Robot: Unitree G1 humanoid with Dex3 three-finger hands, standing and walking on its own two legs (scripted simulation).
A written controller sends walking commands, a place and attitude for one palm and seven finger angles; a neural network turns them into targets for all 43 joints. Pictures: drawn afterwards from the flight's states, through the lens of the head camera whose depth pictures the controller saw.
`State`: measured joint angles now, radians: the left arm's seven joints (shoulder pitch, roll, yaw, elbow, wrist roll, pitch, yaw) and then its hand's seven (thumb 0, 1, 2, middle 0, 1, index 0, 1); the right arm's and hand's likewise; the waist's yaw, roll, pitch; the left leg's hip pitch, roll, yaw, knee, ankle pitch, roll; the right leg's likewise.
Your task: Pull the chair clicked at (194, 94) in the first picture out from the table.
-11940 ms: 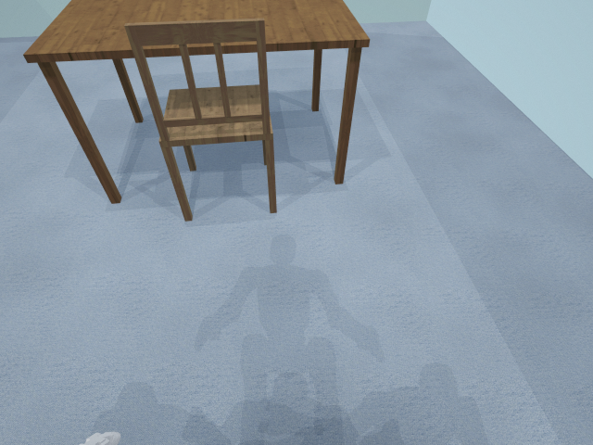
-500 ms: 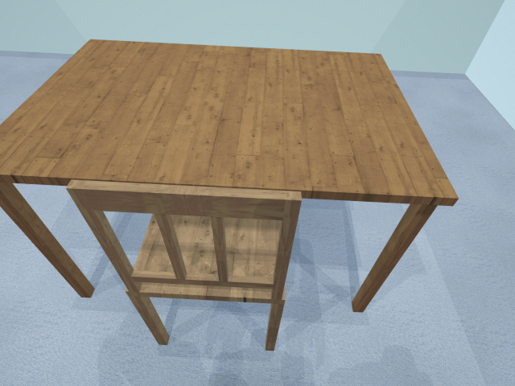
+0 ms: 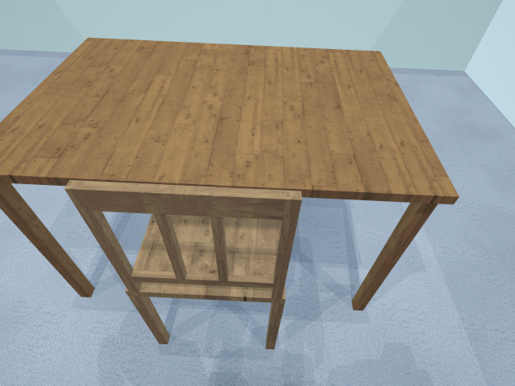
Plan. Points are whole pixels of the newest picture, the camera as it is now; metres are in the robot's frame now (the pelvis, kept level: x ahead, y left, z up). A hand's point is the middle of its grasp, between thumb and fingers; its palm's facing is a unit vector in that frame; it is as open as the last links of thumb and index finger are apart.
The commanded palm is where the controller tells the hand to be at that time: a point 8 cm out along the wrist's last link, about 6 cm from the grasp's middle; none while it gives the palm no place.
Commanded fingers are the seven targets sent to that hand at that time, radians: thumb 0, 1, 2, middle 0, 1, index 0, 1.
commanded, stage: look again from close up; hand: left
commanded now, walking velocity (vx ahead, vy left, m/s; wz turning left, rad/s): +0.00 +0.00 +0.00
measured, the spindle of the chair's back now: (172, 247) +0.41 +0.21 -0.11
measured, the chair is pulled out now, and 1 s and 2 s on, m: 0.00 0.00 0.00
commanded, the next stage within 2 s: raise the hand toward the chair's back in 0.72 s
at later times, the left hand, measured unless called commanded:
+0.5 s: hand out of the picture -0.02 +0.15 -0.18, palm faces +0.02 -0.99 -0.15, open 7.4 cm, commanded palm none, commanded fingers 0.00 0.90 0.90 -0.20 -0.30 -0.20 -0.30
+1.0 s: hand out of the picture +0.13 +0.20 -0.07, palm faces +0.23 -0.95 -0.21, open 7.5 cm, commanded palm +0.10 +0.22 -0.07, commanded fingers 0.00 0.67 0.80 -0.18 -0.26 -0.18 -0.26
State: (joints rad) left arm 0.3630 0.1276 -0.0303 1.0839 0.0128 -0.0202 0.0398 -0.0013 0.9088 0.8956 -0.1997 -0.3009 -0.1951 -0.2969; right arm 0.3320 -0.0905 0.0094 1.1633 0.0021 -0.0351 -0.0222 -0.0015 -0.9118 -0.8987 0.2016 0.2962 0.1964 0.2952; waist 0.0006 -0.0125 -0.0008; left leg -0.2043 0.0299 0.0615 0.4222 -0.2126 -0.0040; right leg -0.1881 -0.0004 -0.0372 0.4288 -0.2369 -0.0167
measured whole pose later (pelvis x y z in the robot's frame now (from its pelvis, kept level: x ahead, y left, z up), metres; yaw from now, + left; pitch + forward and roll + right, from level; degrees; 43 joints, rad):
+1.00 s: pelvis -0.02 +0.01 -0.02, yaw +4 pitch +1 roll +0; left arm 0.51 0.21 -0.01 0.20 -0.16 -0.08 0.13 0.06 0.93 0.87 -0.19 -0.29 -0.19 -0.29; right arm 0.37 -0.25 -0.01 0.86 0.04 -0.28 -0.08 0.04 -0.94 -0.90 0.21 0.30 0.20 0.30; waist -0.05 0.04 -0.02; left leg -0.38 0.00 0.01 0.65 -0.29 0.01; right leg -0.33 -0.04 -0.09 0.65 -0.34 -0.01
